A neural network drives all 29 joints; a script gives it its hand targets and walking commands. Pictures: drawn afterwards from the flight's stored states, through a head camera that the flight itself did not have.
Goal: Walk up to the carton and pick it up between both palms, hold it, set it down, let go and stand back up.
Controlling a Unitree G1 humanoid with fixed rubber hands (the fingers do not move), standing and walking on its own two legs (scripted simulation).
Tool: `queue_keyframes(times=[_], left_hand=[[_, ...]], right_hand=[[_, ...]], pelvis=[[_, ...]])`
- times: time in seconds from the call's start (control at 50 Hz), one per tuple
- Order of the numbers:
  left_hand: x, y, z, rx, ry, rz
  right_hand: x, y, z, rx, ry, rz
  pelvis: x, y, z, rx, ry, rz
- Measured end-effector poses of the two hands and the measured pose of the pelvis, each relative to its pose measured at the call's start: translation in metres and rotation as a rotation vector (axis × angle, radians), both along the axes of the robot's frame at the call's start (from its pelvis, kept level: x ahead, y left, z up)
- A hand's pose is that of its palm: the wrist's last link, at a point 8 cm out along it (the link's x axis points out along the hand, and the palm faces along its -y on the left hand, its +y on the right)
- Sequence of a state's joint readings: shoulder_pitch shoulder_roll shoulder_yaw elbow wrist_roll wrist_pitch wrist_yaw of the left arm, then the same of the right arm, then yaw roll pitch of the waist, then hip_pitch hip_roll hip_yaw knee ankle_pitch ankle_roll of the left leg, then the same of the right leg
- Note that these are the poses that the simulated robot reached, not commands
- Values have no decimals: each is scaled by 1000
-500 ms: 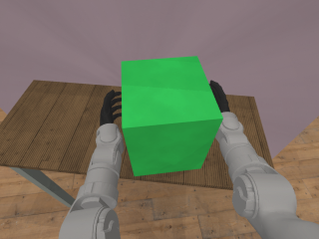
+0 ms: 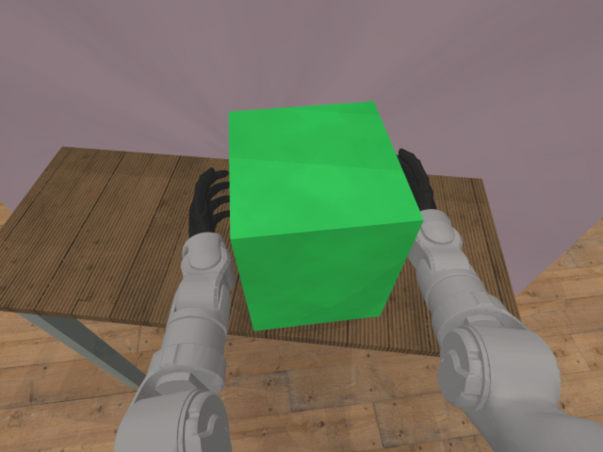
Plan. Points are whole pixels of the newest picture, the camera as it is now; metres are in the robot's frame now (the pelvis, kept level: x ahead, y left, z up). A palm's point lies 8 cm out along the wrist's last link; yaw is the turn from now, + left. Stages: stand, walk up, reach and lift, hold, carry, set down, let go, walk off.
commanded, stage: set down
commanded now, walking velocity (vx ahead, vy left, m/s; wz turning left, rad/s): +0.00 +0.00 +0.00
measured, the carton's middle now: (310, 222) +0.43 +0.03 +0.04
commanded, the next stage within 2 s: none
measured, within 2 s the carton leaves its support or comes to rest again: neither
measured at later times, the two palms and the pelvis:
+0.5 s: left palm (205, 237) +0.37 +0.17 +0.07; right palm (421, 208) +0.45 -0.13 +0.07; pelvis -0.01 +0.00 +0.00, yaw +0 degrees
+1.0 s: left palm (179, 237) +0.36 +0.19 +0.08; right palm (460, 194) +0.45 -0.17 +0.11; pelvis -0.03 +0.00 -0.01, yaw +0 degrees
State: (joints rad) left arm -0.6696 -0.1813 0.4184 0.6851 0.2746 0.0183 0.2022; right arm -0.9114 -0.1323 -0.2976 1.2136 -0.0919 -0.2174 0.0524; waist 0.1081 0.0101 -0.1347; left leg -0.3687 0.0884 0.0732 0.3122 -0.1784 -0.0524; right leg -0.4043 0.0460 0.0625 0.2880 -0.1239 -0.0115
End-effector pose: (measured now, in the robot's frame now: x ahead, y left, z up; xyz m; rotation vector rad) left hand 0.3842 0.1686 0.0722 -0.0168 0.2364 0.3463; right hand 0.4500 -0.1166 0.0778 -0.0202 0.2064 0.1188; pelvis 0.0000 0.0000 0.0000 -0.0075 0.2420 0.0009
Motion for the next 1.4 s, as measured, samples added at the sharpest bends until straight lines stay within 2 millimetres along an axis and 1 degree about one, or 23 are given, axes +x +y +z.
queue_keyframes(times=[0.16, 0.3, 0.46, 0.52, 0.72, 0.82, 0.96, 1.04, 1.12, 1.18, 1.28, 1.4], left_hand=[[0, 0, 0, 0, 5, 2], [-2, 0, -5, 2, 40, 2], [-7, -2, -5, -1, 63, 9], [-10, 1, -6, -6, 79, 9], [-21, 19, -7, -14, 96, 29], [-27, 25, -6, -13, 100, 40], [-25, 26, 5, -18, 110, 39], [-23, 27, 18, -15, 100, 37], [-20, 28, 34, -12, 91, 34], [-18, 29, 42, -8, 101, 32], [-18, 32, 49, -6, 107, 35], [-20, 35, 60, 0, 96, 40]], right_hand=[[0, 0, 0, -4, 8, 1], [0, -1, -4, -8, 39, 2], [2, -5, -8, 20, 90, -4], [2, -12, -5, 26, 100, -13], [0, -49, 10, 10, 89, -49], [-3, -55, 16, 8, 84, -36], [-3, -50, 25, 20, 86, -9], [0, -48, 36, 24, 65, 2], [2, -52, 45, 21, 63, -2], [2, -58, 51, 26, 72, -8], [3, -65, 62, 23, 62, -15], [3, -65, 75, 29, 38, -3]], pelvis=[[-1, 1, 0, -1, -1, 0], [-3, 2, 0, -1, 6, 0], [-8, 3, -2, -2, 37, 0], [-11, 3, -3, -2, 37, 0], [-24, 5, -7, -4, 65, -2], [-29, 4, -8, -3, 67, -2], [-30, 4, -9, -2, 69, -3], [-30, 4, -9, -3, 70, -3], [-30, 4, -9, -3, 69, -3], [-31, 4, -9, -2, 66, -3], [-31, 4, -8, -2, 58, -2], [-31, 3, -7, -1, 41, -2]])
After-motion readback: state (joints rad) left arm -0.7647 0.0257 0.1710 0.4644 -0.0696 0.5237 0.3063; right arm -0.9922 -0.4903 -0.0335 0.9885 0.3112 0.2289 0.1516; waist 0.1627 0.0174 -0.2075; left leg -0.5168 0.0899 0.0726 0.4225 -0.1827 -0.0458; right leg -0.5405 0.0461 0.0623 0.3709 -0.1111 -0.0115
